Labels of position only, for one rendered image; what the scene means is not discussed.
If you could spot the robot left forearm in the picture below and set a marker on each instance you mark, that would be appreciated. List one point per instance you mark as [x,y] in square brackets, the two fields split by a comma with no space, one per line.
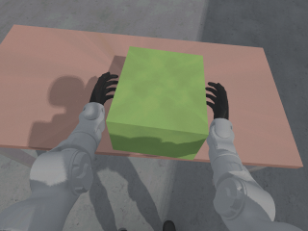
[87,135]

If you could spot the robot right foot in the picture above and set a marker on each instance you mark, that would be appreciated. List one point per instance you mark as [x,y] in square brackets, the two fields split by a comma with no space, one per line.
[169,226]

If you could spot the robot right upper arm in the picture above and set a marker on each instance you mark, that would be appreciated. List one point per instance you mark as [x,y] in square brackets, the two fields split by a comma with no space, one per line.
[245,207]

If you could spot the robot right forearm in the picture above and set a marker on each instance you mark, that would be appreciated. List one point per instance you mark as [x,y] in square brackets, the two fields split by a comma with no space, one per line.
[224,159]

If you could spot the robot left upper arm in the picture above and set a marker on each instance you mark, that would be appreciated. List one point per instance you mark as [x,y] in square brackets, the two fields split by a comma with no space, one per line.
[57,180]

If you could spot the left robot hand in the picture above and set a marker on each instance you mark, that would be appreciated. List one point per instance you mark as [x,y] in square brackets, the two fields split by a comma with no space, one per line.
[100,90]

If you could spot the table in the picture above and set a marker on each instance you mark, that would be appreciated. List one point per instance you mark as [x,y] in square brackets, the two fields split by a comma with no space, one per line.
[47,76]

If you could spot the right robot hand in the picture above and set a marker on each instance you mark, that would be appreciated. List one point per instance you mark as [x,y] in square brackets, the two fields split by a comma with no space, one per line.
[219,97]

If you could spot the carton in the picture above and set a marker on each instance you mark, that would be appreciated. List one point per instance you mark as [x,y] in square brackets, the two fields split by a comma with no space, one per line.
[159,107]

